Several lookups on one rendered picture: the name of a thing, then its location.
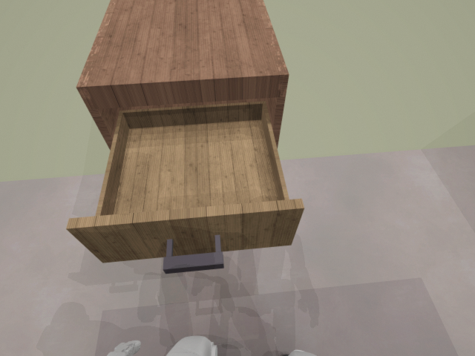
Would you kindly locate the robot left hand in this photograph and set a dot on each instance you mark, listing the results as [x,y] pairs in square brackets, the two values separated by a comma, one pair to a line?
[126,349]

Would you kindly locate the cabinet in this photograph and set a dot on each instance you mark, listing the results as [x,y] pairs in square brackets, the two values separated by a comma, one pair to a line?
[175,53]

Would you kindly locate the left robot thigh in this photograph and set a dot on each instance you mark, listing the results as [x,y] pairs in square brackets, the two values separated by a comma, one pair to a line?
[194,346]

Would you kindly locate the drawer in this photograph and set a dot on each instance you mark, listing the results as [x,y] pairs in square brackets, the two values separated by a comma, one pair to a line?
[190,173]

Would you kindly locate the handle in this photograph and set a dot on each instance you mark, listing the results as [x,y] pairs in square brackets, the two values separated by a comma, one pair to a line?
[192,262]

